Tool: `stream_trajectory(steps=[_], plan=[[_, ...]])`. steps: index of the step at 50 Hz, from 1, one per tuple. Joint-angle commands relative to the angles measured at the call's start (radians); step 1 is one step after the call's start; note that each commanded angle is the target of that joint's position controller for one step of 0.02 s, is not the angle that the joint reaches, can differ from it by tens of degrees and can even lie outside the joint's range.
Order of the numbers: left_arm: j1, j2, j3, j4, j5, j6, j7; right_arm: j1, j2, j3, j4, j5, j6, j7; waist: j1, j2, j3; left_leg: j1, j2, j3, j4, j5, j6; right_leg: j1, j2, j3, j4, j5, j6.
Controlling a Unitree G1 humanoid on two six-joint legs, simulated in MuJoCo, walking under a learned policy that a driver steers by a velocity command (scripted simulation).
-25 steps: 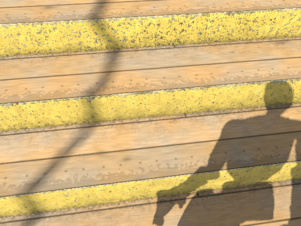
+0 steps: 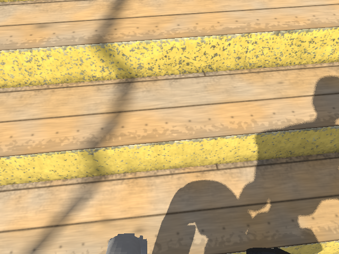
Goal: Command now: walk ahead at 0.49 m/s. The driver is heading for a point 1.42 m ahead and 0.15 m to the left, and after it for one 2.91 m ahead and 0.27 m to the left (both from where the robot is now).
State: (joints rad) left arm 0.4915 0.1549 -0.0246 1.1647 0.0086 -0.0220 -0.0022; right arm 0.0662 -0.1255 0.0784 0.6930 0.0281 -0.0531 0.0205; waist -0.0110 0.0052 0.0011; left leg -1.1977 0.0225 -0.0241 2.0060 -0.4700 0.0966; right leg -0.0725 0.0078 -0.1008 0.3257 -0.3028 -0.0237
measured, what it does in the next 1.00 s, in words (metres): climbs: left foot 0.16 m higher, then right foot 0.16 m higher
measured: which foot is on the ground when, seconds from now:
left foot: up 0.00-0.08, down 0.10-0.66, up 0.68-1.00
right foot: down 0.00-0.12, up 0.14-0.60, down 0.62-1.00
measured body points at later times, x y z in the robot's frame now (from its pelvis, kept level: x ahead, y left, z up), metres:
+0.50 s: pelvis +0.24 +0.00 +0.15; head +0.26 +0.03 +0.60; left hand +0.46 +0.11 +0.06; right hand +0.09 -0.16 +0.02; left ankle +0.16 +0.10 -0.59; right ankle +0.37 -0.13 -0.30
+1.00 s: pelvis +0.52 -0.05 +0.30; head +0.50 -0.07 +0.75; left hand +0.40 +0.11 +0.15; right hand +0.73 -0.18 +0.21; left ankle +0.63 +0.11 -0.12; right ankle +0.47 -0.12 -0.43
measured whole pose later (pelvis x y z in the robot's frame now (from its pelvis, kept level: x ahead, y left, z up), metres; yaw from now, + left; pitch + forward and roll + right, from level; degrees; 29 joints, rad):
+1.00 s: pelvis +0.52 -0.05 +0.30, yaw +0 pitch +3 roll +0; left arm 0.55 0.04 -0.08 1.18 0.03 -0.06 -0.04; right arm 0.05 -0.06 0.11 0.76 0.01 -0.06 0.03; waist 0.03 0.05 -0.11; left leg -1.37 0.00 -0.11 2.05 0.02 0.13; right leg -0.23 0.01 -0.14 0.54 -0.36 -0.07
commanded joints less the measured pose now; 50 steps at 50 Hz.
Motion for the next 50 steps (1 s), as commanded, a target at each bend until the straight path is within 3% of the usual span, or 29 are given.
stream_trajectory(steps=[1,2,3,4,5,6,7,8,9,10,12,13,15,18,23,25,27,29,31,32,33,34,35,37,39,41,43,46,50], plan=[[-0.175,0.114,-0.003,-0.126,-0.024,-0.050,0.034,-0.059,-0.004,0.059,-0.174,-0.040,-0.047,-0.001,-0.140,-0.034,0.012,0.757,0.007,0.204,-0.569,0.187,-0.044,-0.755,-0.107,-0.019,-0.357,0.610,-0.156],[-0.089,0.198,0.012,-0.127,-0.043,-0.072,0.036,-0.023,-0.057,0.028,-0.143,-0.039,-0.056,-0.012,-0.149,-0.083,-0.166,0.956,-0.080,0.271,-0.544,0.146,-0.049,-0.574,-0.148,0.024,-0.263,1.316,-0.196],[-0.063,0.323,0.046,-0.118,-0.031,-0.072,0.030,0.076,-0.128,-0.003,-0.116,-0.057,-0.051,-0.027,-0.192,-0.159,-0.266,0.922,-0.111,0.259,-0.625,0.013,-0.038,-0.277,-0.196,0.037,-0.124,1.746,-0.192],[-0.090,0.362,0.062,-0.107,-0.021,-0.046,0.027,0.223,-0.159,-0.024,-0.063,-0.062,-0.039,-0.024,-0.250,-0.250,-0.331,0.804,-0.089,0.193,-0.793,-0.030,-0.003,0.061,-0.267,0.065,0.064,1.942,-0.178],[-0.091,0.328,0.063,-0.114,-0.028,-0.022,0.034,0.265,-0.197,-0.040,-0.036,-0.056,-0.036,-0.008,-0.257,-0.258,-0.334,0.786,-0.093,0.103,-1.021,0.002,0.036,0.199,-0.250,0.064,0.261,1.918,-0.170],[-0.074,0.268,0.057,-0.145,0.007,-0.029,0.035,0.364,-0.298,-0.076,0.032,-0.070,-0.024,0.005,-0.244,0.001,-0.328,0.964,0.029,-0.242,-1.188,0.219,0.126,-0.003,-0.205,0.101,0.555,1.617,-0.176],[-0.042,0.088,0.029,-0.163,0.033,-0.053,-0.009,0.463,-0.370,-0.099,0.119,-0.076,0.011,-0.005,-0.191,0.499,-0.390,1.199,0.276,-0.858,-1.671,0.253,0.342,-0.427,0.109,0.144,1.106,0.213,-0.107],[-0.062,0.079,0.037,-0.171,0.010,-0.095,-0.060,0.462,-0.261,-0.082,0.157,-0.086,0.007,-0.020,-0.185,0.280,-0.361,1.174,0.345,-1.098,-1.776,0.002,0.325,-0.615,0.161,0.420,1.596,0.084,-0.120],[-0.264,0.016,0.022,-0.302,-0.023,-0.106,-0.080,0.399,-0.175,-0.061,0.213,-0.053,-0.001,-0.007,-0.122,0.150,-0.098,1.033,0.325,-0.909,-1.721,-0.169,0.232,-0.879,0.131,0.394,1.764,0.062,-0.151],[-0.376,-0.032,-0.005,-0.386,-0.020,-0.105,-0.074,0.364,-0.077,-0.040,0.276,-0.043,-0.006,0.016,-0.068,0.040,0.052,0.894,0.274,-0.658,-1.658,-0.102,0.150,-0.998,0.098,0.344,1.840,0.070,-0.184],[-0.244,-0.063,-0.027,-0.381,-0.029,-0.077,-0.054,0.298,0.058,-0.018,0.346,-0.058,-0.004,0.042,0.057,-0.041,0.077,0.804,0.164,-0.315,-1.621,0.094,0.041,-1.033,0.074,0.344,1.887,0.115,-0.198],[-0.191,-0.078,-0.044,-0.374,-0.031,-0.070,-0.051,0.267,0.074,-0.016,0.347,-0.061,-0.001,0.048,0.097,-0.047,0.072,0.773,0.135,-0.201,-1.609,0.164,0.013,-1.056,0.063,0.334,1.855,0.168,-0.197],[-0.173,-0.057,-0.053,-0.377,-0.039,-0.058,-0.041,0.213,0.040,-0.022,0.343,-0.077,-0.002,0.051,0.137,-0.042,0.081,0.676,0.113,-0.054,-1.661,0.194,0.012,-1.064,0.034,0.291,1.695,0.229,-0.154],[-0.313,-0.065,-0.065,-0.418,-0.011,-0.038,-0.008,0.326,-0.020,-0.021,0.390,-0.084,-0.024,0.042,0.077,0.052,0.046,0.617,0.115,-0.020,-1.734,0.226,0.087,-1.063,0.031,0.126,1.715,0.340,-0.075],[-0.636,-0.091,-0.109,-0.587,-0.021,-0.072,-0.019,0.599,-0.062,-0.029,0.461,-0.042,-0.003,-0.026,-0.065,0.094,0.040,1.100,0.191,-0.195,-1.758,0.200,0.052,-1.500,-0.088,0.109,1.574,0.209,-0.039],[-0.761,-0.079,-0.121,-0.641,-0.011,-0.080,-0.043,0.637,-0.088,-0.037,0.446,-0.040,0.009,-0.060,-0.105,0.064,0.018,1.081,0.231,-0.208,-1.907,0.240,0.094,-1.373,-0.133,-0.048,1.380,0.204,-0.001],[-0.865,-0.097,-0.141,-0.702,-0.018,-0.070,-0.055,0.689,-0.104,-0.054,0.478,-0.001,0.022,-0.091,-0.106,0.090,0.036,1.128,0.280,-0.166,-2.059,0.387,0.101,-1.166,-0.172,-0.035,1.099,0.031,-0.019],[-0.732,-0.032,-0.102,-0.659,-0.032,-0.088,-0.063,0.651,-0.137,-0.046,0.475,-0.030,-0.007,-0.057,0.001,0.209,-0.106,1.044,0.231,-0.010,-1.924,1.376,0.111,-0.590,0.020,-0.225,0.956,-0.058,-0.089],[-0.433,0.092,-0.029,-0.580,-0.033,-0.087,-0.058,0.609,-0.248,-0.069,0.469,-0.054,-0.011,-0.048,0.187,0.364,-0.252,1.331,0.241,0.008,-1.601,2.007,0.070,-0.434,0.062,-0.075,0.741,-0.139,-0.154],[-0.219,0.162,0.001,-0.501,-0.019,-0.080,-0.057,0.497,-0.281,-0.087,0.420,-0.062,-0.019,-0.051,0.282,0.347,-0.330,1.215,0.230,-0.015,-1.381,1.942,0.062,-0.205,-0.017,0.155,0.661,-0.113,-0.205],[-0.057,0.228,0.037,-0.411,0.014,-0.061,-0.046,0.577,-0.145,-0.072,0.398,-0.054,-0.044,-0.025,0.234,-0.047,-0.496,0.814,0.082,-0.026,-1.043,1.531,0.038,0.173,-0.222,0.640,0.395,-0.365,-0.339],[0.039,0.285,0.060,-0.337,0.029,-0.017,-0.007,0.484,-0.094,-0.073,0.402,-0.068,-0.076,0.008,0.261,-0.270,-0.524,0.604,-0.114,-0.129,-0.533,0.426,0.008,0.226,-0.379,1.144,-0.088,-0.505,-0.401],[-0.014,0.191,0.031,-0.275,0.025,-0.007,0.004,0.405,-0.046,-0.086,0.329,-0.043,-0.096,0.048,0.178,-0.213,-0.369,0.466,-0.106,-0.305,-0.141,0.360,0.022,0.054,-0.401,1.147,-0.126,-0.510,-0.301],[-0.113,-0.026,-0.021,-0.170,0.020,-0.032,-0.033,0.151,0.025,-0.052,0.141,-0.024,-0.084,0.053,0.061,-0.074,-0.030,0.221,-0.087,-0.214,0.138,0.363,0.103,-0.251,-0.326,0.694,-0.004,-0.244,-0.190],[-0.163,-0.119,-0.034,-0.107,0.035,-0.052,-0.057,0.217,0.051,-0.034,0.122,-0.016,-0.059,0.038,-0.043,0.031,0.004,0.156,-0.071,-0.239,0.202,0.386,0.161,-0.311,-0.221,0.370,0.059,0.019,-0.099],[-0.197,-0.113,-0.032,-0.103,0.035,-0.055,-0.068,0.293,0.090,-0.005,0.144,-0.001,-0.040,0.033,-0.112,0.021,0.026,0.066,-0.054,-0.234,0.145,0.431,0.159,-0.352,-0.177,0.176,0.076,0.104,-0.054],[-0.240,-0.095,-0.039,-0.121,0.046,-0.065,-0.068,0.269,0.051,0.002,0.136,-0.002,-0.019,0.021,-0.135,-0.005,0.039,0.098,-0.041,-0.165,-0.021,0.530,0.106,-0.494,-0.133,0.037,0.029,0.122,-0.042],[-0.090,-0.040,-0.053,-0.052,0.049,-0.070,-0.057,0.134,0.090,0.026,0.100,-0.023,0.004,0.001,-0.076,-0.105,0.054,-0.090,-0.051,-0.072,0.239,0.530,0.043,-0.458,-0.167,0.117,-0.007,0.158,-0.086],[0.111,0.005,-0.045,-0.022,0.010,-0.049,-0.012,-0.163,0.060,0.054,-0.043,-0.015,-0.028,0.008,0.044,-0.066,0.066,-0.260,0.010,-0.015,-0.080,0.467,-0.003,-0.229,-0.191,0.214,-0.061,0.113,-0.079]])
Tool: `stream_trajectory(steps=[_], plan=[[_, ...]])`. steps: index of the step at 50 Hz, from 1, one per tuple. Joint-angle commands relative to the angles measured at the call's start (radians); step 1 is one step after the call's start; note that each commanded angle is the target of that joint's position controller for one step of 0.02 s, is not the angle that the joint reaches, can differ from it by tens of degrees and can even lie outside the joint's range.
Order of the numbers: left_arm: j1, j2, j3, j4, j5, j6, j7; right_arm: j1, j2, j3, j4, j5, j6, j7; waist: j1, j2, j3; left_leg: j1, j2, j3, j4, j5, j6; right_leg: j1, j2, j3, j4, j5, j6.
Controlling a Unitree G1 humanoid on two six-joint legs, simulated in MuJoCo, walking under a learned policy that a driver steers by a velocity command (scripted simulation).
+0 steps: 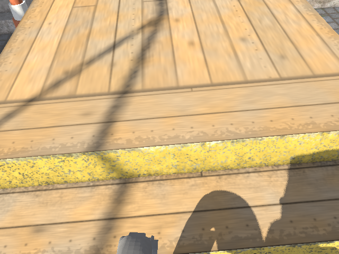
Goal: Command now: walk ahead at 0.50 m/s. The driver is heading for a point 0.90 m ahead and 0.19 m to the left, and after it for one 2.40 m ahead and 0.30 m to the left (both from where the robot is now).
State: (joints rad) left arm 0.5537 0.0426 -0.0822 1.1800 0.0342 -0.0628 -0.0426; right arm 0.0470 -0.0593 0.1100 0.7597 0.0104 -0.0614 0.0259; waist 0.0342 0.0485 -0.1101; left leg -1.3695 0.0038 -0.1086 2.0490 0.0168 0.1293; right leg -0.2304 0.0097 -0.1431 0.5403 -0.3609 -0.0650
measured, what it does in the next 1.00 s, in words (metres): climbs: left foot 0.16 m higher, then right foot 0.16 m higher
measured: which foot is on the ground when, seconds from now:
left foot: up 0.00-0.16, down 0.18-0.78, up 0.80-1.00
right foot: down 0.00-0.22, up 0.24-0.74, down 0.76-1.00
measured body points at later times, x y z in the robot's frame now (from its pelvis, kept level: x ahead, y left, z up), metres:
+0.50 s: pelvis +0.26 +0.03 +0.15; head +0.24 +0.05 +0.60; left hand +0.46 +0.20 +0.05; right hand +0.16 -0.15 +0.00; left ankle +0.24 +0.10 -0.58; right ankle +0.35 -0.15 -0.29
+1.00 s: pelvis +0.54 -0.04 +0.30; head +0.51 -0.06 +0.75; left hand +0.50 +0.19 +0.15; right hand +0.70 -0.25 +0.19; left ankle +0.54 +0.13 -0.14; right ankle +0.57 -0.11 -0.42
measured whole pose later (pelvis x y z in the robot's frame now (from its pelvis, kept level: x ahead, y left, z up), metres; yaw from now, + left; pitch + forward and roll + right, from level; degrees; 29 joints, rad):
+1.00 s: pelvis +0.54 -0.04 +0.30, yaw +4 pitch +1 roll +0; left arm 0.39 0.18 -0.01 1.12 0.06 -0.04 -0.05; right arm 0.18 -0.18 0.01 0.82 0.03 -0.07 0.04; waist -0.03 0.04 -0.11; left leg -1.03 -0.03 -0.18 2.04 0.05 0.21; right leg -0.36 -0.03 -0.22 0.65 -0.31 -0.07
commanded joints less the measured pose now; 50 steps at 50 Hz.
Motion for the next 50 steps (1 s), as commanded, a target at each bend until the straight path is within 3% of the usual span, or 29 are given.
stream_trajectory(steps=[1,3,5,7,9,10,11,12,13,15,17,20,22,25,28,31,32,33,34,36,38,39,40,41,42,43,45,47,50], plan=[[0.090,0.155,0.023,-0.040,-0.016,-0.012,0.047,-0.206,-0.024,0.027,-0.132,0.005,-0.024,0.005,0.033,-0.110,0.156,-0.074,0.046,0.187,-0.210,-0.066,-0.062,-0.034,-0.230,0.296,-0.359,0.189,-0.075],[0.147,0.193,0.047,-0.022,-0.029,-0.005,0.087,-0.307,-0.014,0.035,-0.183,-0.008,-0.024,0.003,0.046,-0.110,0.128,-0.050,0.143,0.204,-0.342,-0.191,-0.082,0.157,-0.310,0.353,-0.456,0.295,-0.091],[0.099,0.183,0.052,-0.031,-0.036,0.008,0.085,-0.267,0.027,0.037,-0.151,-0.002,-0.018,0.020,0.011,-0.169,0.057,0.183,0.132,0.260,-0.497,-0.267,-0.055,0.234,-0.297,0.238,-0.430,0.627,-0.109],[0.108,0.197,0.045,-0.030,-0.018,0.007,0.066,-0.278,-0.037,0.010,-0.169,0.009,-0.044,0.030,-0.039,-0.226,-0.008,0.637,-0.029,0.395,-0.752,-0.431,0.009,0.136,-0.238,0.104,-0.305,1.530,-0.113],[0.085,0.280,0.066,-0.036,-0.008,0.007,0.063,-0.020,-0.157,-0.057,-0.093,0.014,-0.039,0.024,-0.179,-0.372,-0.082,0.822,-0.061,0.265,-1.012,-0.490,0.055,0.319,-0.283,0.155,-0.079,1.847,-0.123],[0.003,0.286,0.071,-0.078,0.001,-0.009,0.065,0.210,-0.228,-0.089,-0.018,-0.010,-0.035,0.030,-0.265,-0.322,-0.183,1.086,0.035,0.010,-1.072,-0.415,0.120,0.169,-0.253,0.168,0.141,1.758,-0.125],[0.025,0.168,0.059,-0.106,-0.014,-0.035,0.040,0.380,-0.314,-0.130,0.061,-0.034,-0.007,0.017,-0.243,0.015,-0.299,1.400,0.224,-0.463,-1.400,-0.662,0.248,-0.214,-0.078,0.156,0.477,1.236,-0.082],[-0.096,0.139,0.064,-0.126,-0.009,-0.059,0.010,0.471,-0.347,-0.145,0.119,-0.057,0.023,-0.020,-0.272,0.185,-0.296,1.440,0.357,-0.912,-1.828,-0.759,0.308,-0.439,0.092,0.258,0.995,0.274,-0.040],[-0.172,0.110,0.075,-0.197,-0.034,-0.074,-0.029,0.403,-0.213,-0.105,0.163,-0.062,0.021,-0.030,-0.177,0.141,-0.111,1.256,0.344,-0.842,-1.810,-0.745,0.214,-0.586,0.068,0.441,1.293,0.229,-0.063],[-0.341,0.061,0.050,-0.334,-0.043,-0.058,-0.032,0.276,-0.021,-0.057,0.219,-0.057,0.002,0.010,-0.057,-0.004,0.123,0.950,0.287,-0.418,-1.687,-0.549,0.096,-0.752,0.034,0.346,1.519,0.259,-0.128],[-0.263,0.027,0.034,-0.356,-0.043,-0.040,-0.013,0.263,0.024,-0.053,0.286,-0.058,-0.014,0.035,0.036,-0.064,0.115,0.942,0.206,-0.162,-1.657,-0.336,-0.003,-0.824,0.037,0.394,1.618,0.301,-0.176],[-0.204,0.008,0.003,-0.348,-0.062,-0.012,0.006,0.231,-0.011,-0.055,0.290,-0.064,-0.016,0.049,0.104,-0.058,0.135,0.898,0.153,0.079,-1.667,-0.254,-0.054,-0.949,0.005,0.364,1.508,0.363,-0.150],[-0.274,0.043,0.002,-0.375,-0.037,-0.001,0.024,0.223,-0.033,-0.048,0.288,-0.059,-0.024,0.044,0.096,-0.036,0.142,0.755,0.122,0.153,-1.702,-0.208,-0.034,-0.892,0.003,0.286,1.385,0.476,-0.087],[-0.389,0.003,-0.011,-0.393,-0.036,0.011,0.042,0.425,-0.085,-0.048,0.361,-0.056,-0.025,0.027,0.004,0.035,0.150,0.939,0.176,0.031,-1.712,-0.220,0.032,-1.127,-0.010,0.225,1.603,0.407,-0.040],[-0.636,0.001,-0.037,-0.509,-0.043,-0.017,0.031,0.567,-0.115,-0.060,0.381,-0.042,-0.012,-0.007,-0.094,0.035,0.170,1.206,0.210,-0.052,-1.747,-0.251,0.000,-1.364,-0.054,0.192,1.460,0.318,-0.018],[-0.767,0.021,-0.047,-0.596,-0.053,-0.032,0.006,0.642,-0.106,-0.057,0.386,-0.031,0.003,-0.063,-0.116,0.041,0.155,1.345,0.267,-0.117,-1.821,-0.200,0.012,-1.404,-0.133,0.130,1.292,0.290,0.023],[-0.836,-0.005,-0.066,-0.628,-0.042,-0.030,-0.005,0.630,-0.154,-0.080,0.373,-0.015,0.007,-0.082,-0.120,0.034,0.152,1.285,0.319,-0.115,-1.986,-0.135,0.044,-1.252,-0.182,0.059,1.163,0.176,0.027],[-0.910,0.008,-0.063,-0.653,-0.041,-0.028,-0.012,0.672,-0.139,-0.082,0.385,0.003,0.018,-0.088,-0.150,-0.017,0.185,1.308,0.305,-0.068,-2.028,-0.048,0.038,-1.176,-0.186,0.025,1.038,0.134,0.023],[-0.897,0.009,-0.059,-0.658,-0.048,-0.028,-0.023,0.621,-0.137,-0.083,0.380,0.007,0.010,-0.080,-0.110,0.053,0.168,1.263,0.292,-0.001,-2.060,0.151,0.042,-0.947,-0.175,-0.014,0.845,0.106,-0.007],[-0.760,0.071,-0.020,-0.622,-0.053,-0.041,-0.023,0.646,-0.175,-0.078,0.391,-0.012,-0.005,-0.048,-0.020,0.139,-0.003,1.246,0.244,0.150,-1.859,1.194,0.056,-0.421,0.018,-0.162,0.748,0.007,-0.074],[-0.400,0.217,0.058,-0.513,-0.050,-0.028,-0.009,0.534,-0.297,-0.107,0.355,-0.031,-0.012,-0.046,0.187,0.297,-0.135,1.407,0.242,0.125,-1.538,1.498,0.028,-0.184,0.023,0.038,0.492,-0.035,-0.142],[-0.181,0.296,0.094,-0.423,-0.016,-0.017,-0.004,0.515,-0.244,-0.106,0.308,-0.038,-0.033,-0.037,0.208,0.091,-0.278,1.098,0.162,0.105,-1.244,1.210,0.006,0.190,-0.151,0.417,0.372,-0.018,-0.231],[-0.035,0.394,0.129,-0.351,0.004,0.021,0.024,0.529,-0.132,-0.090,0.310,-0.031,-0.063,-0.011,0.203,-0.287,-0.378,0.812,-0.041,0.031,-0.842,0.139,-0.021,0.413,-0.349,0.960,-0.123,-0.217,-0.351],[-0.029,0.350,0.122,-0.308,0.030,0.031,0.044,0.458,-0.104,-0.113,0.292,-0.021,-0.080,0.020,0.174,-0.237,-0.352,0.719,-0.108,-0.171,-0.366,-0.166,-0.043,0.312,-0.421,1.152,-0.299,-0.267,-0.305],[-0.136,0.238,0.092,-0.269,0.008,0.029,0.034,0.317,-0.049,-0.111,0.192,0.004,-0.072,0.032,0.092,-0.185,-0.151,0.575,-0.076,-0.183,-0.168,-0.137,-0.016,0.139,-0.406,0.986,-0.279,-0.299,-0.200],[-0.210,0.119,0.060,-0.223,0.003,0.021,0.013,0.211,-0.033,-0.097,0.106,0.001,-0.063,0.034,0.036,-0.120,-0.017,0.464,-0.054,-0.110,-0.003,-0.089,0.021,-0.013,-0.386,0.804,-0.221,-0.248,-0.151],[-0.270,0.017,0.040,-0.154,0.014,-0.002,-0.005,0.233,-0.029,-0.090,0.060,0.001,-0.034,0.022,-0.071,-0.014,0.086,0.380,-0.023,-0.134,0.111,-0.041,0.097,-0.145,-0.307,0.454,-0.150,0.040,-0.035],[-0.299,0.017,0.042,-0.138,0.019,-0.006,-0.021,0.324,0.024,-0.062,0.068,0.020,-0.015,0.025,-0.152,-0.034,0.103,0.298,-0.011,-0.136,0.083,0.005,0.121,-0.164,-0.247,0.210,-0.143,0.145,0.035],[-0.348,0.039,0.028,-0.148,0.041,-0.012,-0.019,0.282,-0.012,-0.054,0.062,0.016,0.026,0.011,-0.181,-0.079,0.131,0.259,-0.004,-0.038,-0.043,0.113,0.057,-0.312,-0.184,-0.016,-0.190,0.153,0.056]])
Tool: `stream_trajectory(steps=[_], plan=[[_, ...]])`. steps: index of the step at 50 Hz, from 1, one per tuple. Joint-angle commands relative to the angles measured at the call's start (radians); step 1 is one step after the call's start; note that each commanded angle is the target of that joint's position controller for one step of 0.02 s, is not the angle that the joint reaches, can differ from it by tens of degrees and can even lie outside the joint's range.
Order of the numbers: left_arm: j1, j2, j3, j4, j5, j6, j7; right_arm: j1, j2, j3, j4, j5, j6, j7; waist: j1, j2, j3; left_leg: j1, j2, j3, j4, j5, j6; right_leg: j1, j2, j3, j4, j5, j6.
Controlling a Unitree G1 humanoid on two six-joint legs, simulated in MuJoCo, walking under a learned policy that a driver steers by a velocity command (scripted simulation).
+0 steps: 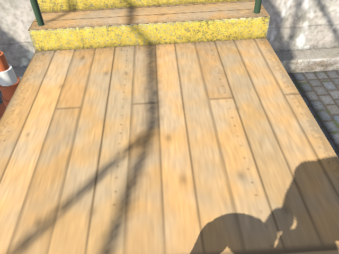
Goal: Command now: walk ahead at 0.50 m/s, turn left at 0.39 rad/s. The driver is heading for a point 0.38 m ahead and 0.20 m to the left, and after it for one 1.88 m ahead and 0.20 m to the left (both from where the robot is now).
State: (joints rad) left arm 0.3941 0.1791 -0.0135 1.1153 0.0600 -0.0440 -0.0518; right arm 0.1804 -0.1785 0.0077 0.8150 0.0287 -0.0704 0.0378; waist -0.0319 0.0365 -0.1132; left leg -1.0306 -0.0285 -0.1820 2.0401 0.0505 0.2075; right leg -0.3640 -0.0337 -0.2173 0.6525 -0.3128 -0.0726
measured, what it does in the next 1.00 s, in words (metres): climbs, turning left: left foot 0.16 m higher, then right foot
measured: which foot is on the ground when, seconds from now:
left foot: up 0.00-0.34, down 0.36-0.96, up 0.98-1.00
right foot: down 0.00-0.40, up 0.42-0.94, down 0.96-1.00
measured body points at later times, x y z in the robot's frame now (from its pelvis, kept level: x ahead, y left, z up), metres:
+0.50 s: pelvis +0.26 +0.06 +0.11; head +0.26 +0.05 +0.56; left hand +0.27 +0.33 -0.02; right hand +0.47 -0.13 -0.01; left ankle +0.32 +0.12 -0.57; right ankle +0.16 -0.12 -0.40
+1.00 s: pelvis +0.57 +0.10 +0.15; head +0.59 +0.11 +0.60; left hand +0.66 +0.42 +0.09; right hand +0.70 -0.13 +0.02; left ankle +0.33 +0.12 -0.53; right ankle +0.71 +0.07 -0.57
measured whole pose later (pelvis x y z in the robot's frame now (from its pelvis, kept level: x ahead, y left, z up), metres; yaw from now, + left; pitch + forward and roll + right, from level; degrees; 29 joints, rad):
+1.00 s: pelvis +0.57 +0.10 +0.15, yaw +30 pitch +4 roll -1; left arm 0.04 0.26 0.03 0.68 0.01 -0.13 -0.02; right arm 0.44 -0.24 -0.05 0.82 -0.01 -0.06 -0.01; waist -0.06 0.02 -0.03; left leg -0.09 -0.08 -0.20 0.75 -0.50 0.06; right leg -0.51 0.05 -0.03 0.54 -0.11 -0.07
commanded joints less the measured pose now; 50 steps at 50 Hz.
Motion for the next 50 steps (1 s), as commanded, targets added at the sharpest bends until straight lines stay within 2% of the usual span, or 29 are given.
stream_trajectory(steps=[1,3,4,6,10,11,13,14,16,17,18,19,20,21,22,23,24,25,26,28,30,32,36,40,44,47,48,49,50], plan=[[-0.145,-0.081,-0.049,-0.068,0.032,-0.036,-0.005,0.123,0.109,0.048,0.019,-0.011,0.045,-0.010,-0.094,-0.095,0.124,-0.123,0.015,0.076,0.080,0.129,-0.047,-0.170,-0.155,0.068,-0.308,0.130,0.034],[-0.070,-0.060,-0.060,-0.045,0.028,-0.036,0.010,0.082,0.113,0.052,0.012,-0.025,0.056,-0.023,-0.063,-0.121,0.136,-0.252,0.018,0.085,0.188,0.131,-0.084,-0.114,-0.188,0.110,-0.314,0.132,0.027],[-0.018,-0.020,-0.052,-0.024,0.007,-0.023,0.019,-0.012,0.156,0.071,-0.053,-0.016,0.061,-0.032,-0.038,-0.133,0.190,-0.351,0.031,0.090,0.187,0.043,-0.090,-0.056,-0.202,0.121,-0.329,0.205,0.041],[0.059,-0.002,-0.047,-0.024,0.003,-0.020,0.039,-0.098,0.118,0.071,-0.099,-0.018,0.054,-0.036,0.013,-0.109,0.180,-0.426,0.049,0.088,0.085,0.035,-0.104,0.080,-0.223,0.127,-0.331,0.225,0.046],[0.204,0.072,-0.023,-0.032,-0.011,-0.021,0.094,-0.298,0.078,0.086,-0.196,0.007,0.043,-0.012,0.105,-0.111,0.175,-0.516,0.101,0.221,-0.176,-0.093,-0.145,0.285,-0.278,0.153,-0.480,0.148,0.013],[0.216,0.092,-0.010,-0.025,-0.022,-0.019,0.113,-0.352,0.107,0.099,-0.225,0.013,0.042,-0.001,0.098,-0.141,0.174,-0.482,0.171,0.214,-0.233,-0.197,-0.140,0.333,-0.314,0.167,-0.554,0.205,0.005],[0.240,0.095,0.004,-0.020,-0.048,0.010,0.135,-0.434,0.107,0.111,-0.267,0.008,0.039,0.032,0.113,-0.072,0.195,-0.425,0.202,0.276,-0.451,-0.297,-0.125,0.428,-0.300,0.091,-0.607,0.308,0.000],[0.189,0.098,0.003,-0.032,-0.062,0.006,0.125,-0.440,0.095,0.101,-0.264,0.011,0.029,0.049,0.089,-0.075,0.192,-0.238,0.179,0.363,-0.572,-0.348,-0.091,0.380,-0.309,0.032,-0.610,0.617,-0.004],[0.193,0.158,0.007,-0.036,-0.056,0.005,0.119,-0.376,0.101,0.084,-0.271,-0.011,0.014,0.057,0.002,-0.130,0.045,0.198,0.026,0.527,-0.669,-0.459,-0.026,0.324,-0.276,-0.064,-0.418,1.611,-0.008],[0.180,0.223,0.021,-0.050,-0.054,0.001,0.116,-0.266,0.062,0.061,-0.242,-0.008,0.018,0.055,-0.053,-0.251,-0.018,0.274,-0.017,0.509,-0.752,-0.536,0.003,0.424,-0.309,-0.039,-0.310,1.867,-0.039],[0.095,0.255,0.031,-0.097,-0.057,0.000,0.107,-0.105,-0.032,0.018,-0.198,-0.008,0.023,0.054,-0.138,-0.305,-0.089,0.404,-0.064,0.443,-0.944,-0.535,0.042,0.504,-0.296,-0.036,-0.123,1.932,-0.060],[0.021,0.270,0.038,-0.163,-0.056,-0.013,0.099,0.053,-0.148,-0.030,-0.153,-0.017,0.033,0.056,-0.208,-0.311,-0.194,0.706,-0.032,0.185,-1.086,-0.461,0.081,0.351,-0.262,0.005,0.121,1.744,-0.059],[0.034,0.149,0.015,-0.231,-0.043,-0.056,0.064,0.162,-0.291,-0.078,-0.132,-0.032,0.059,0.036,-0.160,0.032,-0.325,1.050,0.180,-0.431,-1.401,-0.730,0.216,-0.069,-0.057,0.073,0.506,1.042,-0.003],[-0.038,0.111,0.025,-0.227,-0.024,-0.101,0.024,0.156,-0.294,-0.083,-0.108,-0.050,0.075,0.004,-0.128,0.142,-0.387,1.118,0.284,-0.862,-1.792,-0.844,0.234,-0.235,0.117,0.300,0.960,0.213,0.009],[-0.029,0.085,0.046,-0.263,-0.055,-0.119,-0.010,0.153,-0.169,-0.038,-0.064,-0.070,0.061,0.004,-0.052,0.108,-0.282,1.015,0.302,-0.804,-1.829,-0.758,0.126,-0.369,0.079,0.430,1.236,0.202,-0.021],[-0.150,0.045,0.031,-0.342,-0.067,-0.113,-0.007,0.130,-0.047,-0.004,-0.028,-0.063,0.046,0.022,-0.012,0.016,-0.083,0.804,0.267,-0.618,-1.740,-0.689,0.052,-0.466,0.058,0.385,1.354,0.193,-0.056],[-0.231,0.040,0.027,-0.411,-0.055,-0.109,0.005,0.092,0.008,0.007,-0.003,-0.046,0.029,0.035,0.040,-0.066,0.082,0.649,0.219,-0.405,-1.676,-0.521,0.011,-0.563,0.031,0.345,1.392,0.156,-0.085],[-0.187,0.002,0.011,-0.422,-0.046,-0.094,0.012,0.071,0.046,0.018,0.024,-0.047,0.015,0.043,0.099,-0.089,0.090,0.593,0.156,-0.236,-1.627,-0.394,-0.036,-0.562,0.000,0.344,1.389,0.160,-0.106],[-0.120,-0.048,-0.018,-0.422,-0.041,-0.085,0.019,0.047,0.041,0.008,0.032,-0.043,0.012,0.051,0.150,-0.083,0.099,0.567,0.097,-0.081,-1.578,-0.297,-0.072,-0.559,-0.020,0.343,1.344,0.191,-0.113],[-0.102,0.014,-0.011,-0.426,-0.053,-0.072,0.037,-0.004,0.001,-0.004,-0.003,-0.042,0.000,0.049,0.184,-0.080,0.115,0.539,0.063,-0.001,-1.627,-0.213,-0.064,-0.581,-0.057,0.307,1.134,0.240,-0.074],[-0.188,0.055,-0.003,-0.461,-0.030,-0.063,0.059,0.024,-0.036,-0.008,-0.010,-0.038,-0.017,0.042,0.165,-0.026,0.098,0.479,0.011,0.052,-1.676,-0.091,-0.077,-0.508,-0.062,0.239,0.910,0.319,-0.037],[-0.273,0.054,-0.005,-0.510,-0.010,-0.058,0.069,0.107,-0.089,-0.024,-0.008,-0.025,-0.024,0.013,0.112,0.054,0.063,0.531,0.017,-0.017,-1.732,-0.045,-0.061,-0.505,-0.052,0.204,0.779,0.393,0.004],[-0.493,0.063,0.008,-0.575,-0.038,-0.070,0.070,0.270,-0.102,-0.044,-0.012,-0.018,-0.011,-0.041,-0.020,0.040,0.056,0.850,0.116,-0.168,-1.787,-0.083,-0.034,-0.634,-0.054,0.239,0.406,0.446,0.074],[-0.618,0.079,0.024,-0.596,-0.075,-0.090,0.040,0.308,-0.110,-0.053,-0.040,-0.016,0.000,-0.056,-0.061,0.091,0.086,1.005,0.159,-0.207,-1.782,-0.125,-0.001,-0.554,-0.018,0.244,0.050,0.373,0.097],[-0.542,0.100,0.041,-0.546,-0.078,-0.101,0.011,0.292,-0.139,-0.064,-0.042,-0.005,-0.001,-0.064,-0.035,0.118,0.095,1.030,0.201,-0.168,-1.752,0.008,-0.008,-0.265,0.015,0.229,-0.167,0.418,0.037],[-0.333,0.184,0.083,-0.486,-0.067,-0.099,0.033,0.237,-0.164,-0.077,-0.063,-0.028,-0.002,-0.052,0.061,0.134,0.016,1.089,0.153,-0.084,-1.504,0.546,-0.063,0.004,0.073,0.177,-0.213,0.315,-0.046],[-0.168,0.204,0.085,-0.451,-0.056,-0.096,0.038,0.194,-0.159,-0.075,-0.092,-0.045,-0.005,-0.043,0.130,0.119,-0.094,0.972,0.127,-0.066,-1.313,0.511,-0.082,0.253,-0.006,0.252,-0.146,0.366,-0.102],[-0.008,0.267,0.095,-0.424,-0.039,-0.088,0.038,0.280,-0.082,-0.055,-0.109,-0.071,-0.016,-0.038,0.116,-0.120,-0.256,0.700,0.020,-0.007,-0.975,0.097,-0.127,0.612,-0.187,0.506,-0.070,0.487,-0.198],[0.024,0.272,0.105,-0.399,-0.042,-0.079,0.026,0.429,-0.027,-0.035,-0.091,-0.024,-0.026,-0.030,0.064,-0.482,-0.323,0.401,-0.096,0.033,-0.682,-0.569,-0.193,0.791,-0.342,0.953,-0.283,0.276,-0.330]])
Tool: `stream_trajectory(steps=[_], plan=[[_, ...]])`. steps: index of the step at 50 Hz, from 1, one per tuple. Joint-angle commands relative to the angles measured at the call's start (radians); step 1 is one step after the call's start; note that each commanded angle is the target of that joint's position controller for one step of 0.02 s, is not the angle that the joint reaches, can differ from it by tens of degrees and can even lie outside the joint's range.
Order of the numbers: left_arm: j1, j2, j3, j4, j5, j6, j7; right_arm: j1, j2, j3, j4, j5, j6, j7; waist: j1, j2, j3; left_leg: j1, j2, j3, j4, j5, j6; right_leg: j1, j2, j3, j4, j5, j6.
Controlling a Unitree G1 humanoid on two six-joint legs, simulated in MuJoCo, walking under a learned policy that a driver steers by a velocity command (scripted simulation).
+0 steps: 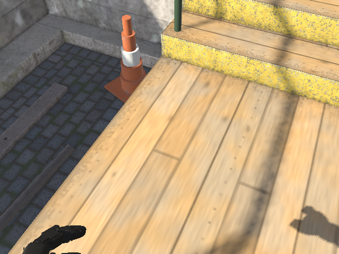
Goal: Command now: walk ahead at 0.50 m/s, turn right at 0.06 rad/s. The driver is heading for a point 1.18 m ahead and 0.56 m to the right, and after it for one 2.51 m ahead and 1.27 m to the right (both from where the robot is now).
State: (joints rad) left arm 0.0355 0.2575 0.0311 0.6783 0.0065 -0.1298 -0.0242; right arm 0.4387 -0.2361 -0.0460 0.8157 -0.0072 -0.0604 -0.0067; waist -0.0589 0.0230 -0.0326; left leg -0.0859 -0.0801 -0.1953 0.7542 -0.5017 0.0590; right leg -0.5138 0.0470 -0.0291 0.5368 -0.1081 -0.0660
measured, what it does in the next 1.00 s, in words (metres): walks ahead, turning right: left foot, then right foot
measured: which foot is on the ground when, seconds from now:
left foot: up 0.00-0.46, down 0.48-0.98, up 1.00-1.00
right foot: down 0.00-0.50, up 0.52-0.96, down 0.98-1.00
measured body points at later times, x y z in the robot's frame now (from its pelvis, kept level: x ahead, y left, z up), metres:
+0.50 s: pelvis +0.27 -0.04 +0.01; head +0.29 -0.05 +0.46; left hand +0.33 +0.22 -0.12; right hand +0.49 -0.31 -0.02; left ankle +0.40 +0.04 -0.72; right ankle +0.11 -0.10 -0.71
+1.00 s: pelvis +0.46 -0.19 +0.00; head +0.49 -0.22 +0.44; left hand +0.79 -0.11 -0.07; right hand +0.34 -0.45 -0.13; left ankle +0.41 +0.04 -0.69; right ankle +0.49 -0.32 -0.72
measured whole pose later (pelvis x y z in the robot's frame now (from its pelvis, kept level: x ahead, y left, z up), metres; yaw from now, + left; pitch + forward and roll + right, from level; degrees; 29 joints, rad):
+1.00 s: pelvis +0.46 -0.19 +0.00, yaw -34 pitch +4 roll +2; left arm 0.07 0.26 0.07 0.60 -0.02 -0.03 -0.04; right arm 0.32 -0.29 -0.09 0.81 0.01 -0.07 -0.01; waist -0.06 -0.01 0.01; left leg -0.11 0.11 0.14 0.70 -0.50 -0.06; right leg -0.55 -0.02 -0.02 0.67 -0.18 -0.07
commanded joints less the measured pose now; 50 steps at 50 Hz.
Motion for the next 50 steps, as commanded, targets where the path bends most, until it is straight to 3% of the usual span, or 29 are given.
stream_trajectory(steps=[1,2,3,4,5,6,8,11,14,17,19,21,23,24,25,26,27,28,29,30,32,33,36,41,45,47,48,49,50], plan=[[0.313,0.105,0.044,0.023,-0.012,0.017,0.005,0.084,-0.063,0.005,-0.103,0.023,-0.049,0.015,0.107,-0.338,-0.273,-0.662,0.028,0.010,0.716,0.028,-0.030,0.831,-0.373,0.801,-0.242,-0.194,-0.278],[0.233,0.077,0.036,0.004,-0.013,0.028,0.014,-0.090,-0.108,-0.007,-0.151,0.023,-0.060,0.016,0.121,-0.174,-0.111,-0.692,0.071,0.046,0.706,0.129,-0.027,0.639,-0.334,0.632,-0.258,-0.166,-0.235],[0.205,0.086,0.031,-0.007,-0.004,0.032,0.012,-0.176,-0.103,-0.008,-0.185,0.004,-0.068,0.011,0.102,-0.042,-0.038,-0.663,0.096,0.075,0.677,0.186,-0.030,0.492,-0.297,0.538,-0.280,-0.032,-0.224],[0.199,0.082,0.030,-0.007,0.001,0.031,0.009,-0.193,-0.091,-0.011,-0.212,-0.010,-0.072,0.008,0.072,0.000,-0.020,-0.642,0.119,0.086,0.631,0.224,-0.036,0.420,-0.261,0.490,-0.297,0.066,-0.227],[0.201,0.070,0.026,-0.003,0.006,0.029,0.011,-0.181,-0.073,-0.010,-0.224,-0.012,-0.071,0.005,0.045,-0.020,-0.027,-0.615,0.142,0.090,0.586,0.239,-0.041,0.389,-0.226,0.447,-0.311,0.120,-0.226],[0.205,0.056,0.023,0.005,0.001,0.030,0.011,-0.170,-0.061,-0.009,-0.225,-0.011,-0.068,0.001,0.035,-0.059,-0.026,-0.614,0.153,0.102,0.545,0.247,-0.050,0.368,-0.197,0.410,-0.316,0.167,-0.222],[0.236,0.067,0.025,0.014,-0.007,0.032,0.010,-0.177,-0.048,-0.008,-0.230,-0.017,-0.054,-0.009,0.028,-0.087,-0.027,-0.622,0.156,0.127,0.463,0.256,-0.076,0.331,-0.169,0.361,-0.305,0.246,-0.227],[0.281,0.111,0.038,0.019,-0.011,0.044,0.021,-0.305,-0.037,-0.003,-0.268,-0.026,-0.048,-0.016,0.058,-0.058,-0.007,-0.624,0.145,0.148,0.262,0.358,-0.108,0.275,-0.154,0.346,-0.311,0.269,-0.220],[0.369,0.103,0.038,0.048,-0.033,0.056,0.034,-0.461,-0.014,0.002,-0.296,-0.008,-0.060,-0.006,0.114,-0.081,-0.003,-0.564,0.101,0.148,0.005,0.497,-0.101,0.292,-0.133,0.345,-0.274,0.257,-0.165],[0.420,0.112,0.045,0.060,-0.035,0.068,0.043,-0.541,-0.042,-0.010,-0.304,-0.002,-0.071,0.013,0.149,-0.108,-0.013,-0.539,0.059,0.135,-0.146,0.539,-0.089,0.382,-0.142,0.405,-0.220,0.226,-0.140],[0.434,0.097,0.046,0.068,-0.036,0.080,0.045,-0.578,-0.049,-0.017,-0.313,0.004,-0.077,0.022,0.154,-0.115,-0.012,-0.510,0.037,0.121,-0.212,0.513,-0.077,0.435,-0.152,0.461,-0.183,0.211,-0.137],[0.408,0.101,0.055,0.061,-0.036,0.090,0.050,-0.567,-0.065,-0.029,-0.314,0.009,-0.087,0.024,0.132,-0.133,-0.006,-0.438,0.022,0.119,-0.276,0.458,-0.064,0.444,-0.155,0.503,-0.143,0.213,-0.138],[0.340,0.100,0.062,0.036,-0.036,0.090,0.049,-0.432,-0.099,-0.052,-0.285,0.005,-0.097,0.012,0.051,-0.150,-0.067,-0.200,0.033,0.126,-0.367,0.476,-0.014,0.401,-0.106,0.486,-0.019,0.346,-0.110],[0.286,0.076,0.057,0.005,-0.025,0.081,0.041,-0.275,-0.140,-0.069,-0.263,-0.012,-0.096,0.001,-0.025,-0.120,-0.182,0.070,0.154,0.044,-0.308,0.506,0.052,0.275,-0.077,0.432,0.170,0.332,-0.077],[0.344,0.015,0.043,-0.009,0.005,0.072,0.038,-0.119,-0.198,-0.084,-0.251,-0.017,-0.083,-0.010,-0.043,0.049,-0.304,0.358,0.353,-0.162,-0.273,0.609,0.137,0.072,0.034,0.308,0.451,-0.112,-0.033],[0.473,0.023,0.029,-0.014,-0.028,0.067,0.037,-0.076,-0.210,-0.088,-0.213,-0.007,-0.074,-0.006,0.005,0.379,-0.354,0.492,0.550,-0.563,-0.364,0.400,0.296,-0.211,0.068,0.238,0.681,-0.534,0.005],[0.448,0.100,0.049,0.009,-0.039,0.073,0.038,-0.116,-0.119,-0.073,-0.234,0.007,-0.066,-0.012,-0.005,0.212,-0.227,0.380,0.520,-0.552,-0.410,0.199,0.266,-0.305,-0.023,0.233,0.792,-0.467,0.024],[0.335,0.131,0.060,-0.016,-0.029,0.083,0.037,-0.151,-0.081,-0.062,-0.236,0.011,-0.059,-0.019,-0.016,0.094,-0.093,0.244,0.463,-0.394,-0.432,0.179,0.209,-0.325,-0.053,0.198,0.816,-0.360,0.039],[0.278,0.114,0.061,-0.034,-0.015,0.090,0.035,-0.186,-0.076,-0.054,-0.230,0.008,-0.055,-0.015,0.008,0.001,-0.011,0.100,0.415,-0.285,-0.471,0.255,0.178,-0.295,-0.083,0.174,0.795,-0.294,0.045],[0.261,0.100,0.064,-0.047,-0.007,0.091,0.033,-0.218,-0.071,-0.051,-0.219,0.005,-0.055,-0.011,0.036,0.000,0.023,0.011,0.377,-0.214,-0.499,0.303,0.162,-0.270,-0.109,0.171,0.756,-0.256,0.047],[0.271,0.057,0.057,-0.050,-0.020,0.096,0.026,-0.258,-0.072,-0.048,-0.196,-0.006,-0.055,-0.003,0.072,0.056,0.043,-0.106,0.322,-0.079,-0.555,0.356,0.137,-0.210,-0.140,0.145,0.715,-0.224,0.055],[0.259,0.044,0.052,-0.056,-0.023,0.099,0.024,-0.257,-0.075,-0.050,-0.180,0.000,-0.059,-0.001,0.074,0.071,0.042,-0.118,0.320,-0.037,-0.568,0.393,0.143,-0.215,-0.148,0.135,0.688,-0.202,0.062],[0.187,0.040,0.046,-0.071,-0.018,0.097,0.019,-0.228,-0.127,-0.065,-0.133,-0.008,-0.063,0.001,0.064,0.043,0.028,-0.103,0.334,0.064,-0.580,0.531,0.159,-0.238,-0.169,0.134,0.580,-0.091,0.081],[0.039,0.041,0.036,-0.099,-0.023,0.088,-0.007,-0.200,-0.184,-0.076,-0.093,0.011,-0.052,-0.003,0.016,0.040,0.033,-0.069,0.313,0.217,-0.555,0.545,0.103,-0.152,-0.157,0.069,0.284,0.092,0.058],[-0.032,0.069,0.045,-0.148,-0.027,0.095,-0.022,-0.159,-0.229,-0.092,-0.070,0.035,-0.035,-0.002,0.001,0.067,0.049,0.035,0.363,0.244,-0.502,0.549,0.070,-0.113,-0.127,0.011,0.166,-0.037,0.013],[0.051,0.095,0.065,-0.139,-0.018,0.098,-0.024,-0.172,-0.244,-0.096,-0.065,0.045,-0.021,-0.006,0.062,0.074,0.008,0.049,0.350,0.306,-0.346,0.825,0.039,0.041,-0.055,-0.063,0.087,-0.091,-0.030],[0.199,0.139,0.094,-0.094,-0.017,0.101,-0.019,-0.158,-0.223,-0.088,-0.065,0.040,-0.016,-0.009,0.128,0.042,-0.066,0.002,0.304,0.361,-0.147,0.942,0.011,0.251,0.007,-0.094,0.037,-0.058,-0.061],[0.391,0.231,0.131,-0.063,-0.021,0.104,-0.004,-0.143,-0.180,-0.070,-0.086,0.015,-0.017,-0.013,0.204,-0.069,-0.167,-0.239,0.258,0.389,0.184,0.731,-0.042,0.564,-0.107,0.117,0.021,-0.023,-0.129],[0.379,0.360,0.142,-0.076,-0.032,0.092,-0.003,-0.081,-0.062,-0.025,-0.159,-0.019,-0.046,-0.001,0.109,-0.359,-0.255,-0.680,0.065,0.290,0.533,-0.058,-0.102,0.853,-0.357,0.701,-0.127,-0.183,-0.326]])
